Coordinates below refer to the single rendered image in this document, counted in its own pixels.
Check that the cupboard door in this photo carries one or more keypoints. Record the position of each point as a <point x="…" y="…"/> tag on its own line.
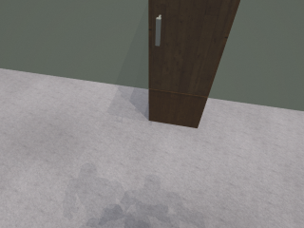
<point x="192" y="33"/>

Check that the handle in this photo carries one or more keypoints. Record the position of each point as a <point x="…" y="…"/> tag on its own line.
<point x="158" y="31"/>

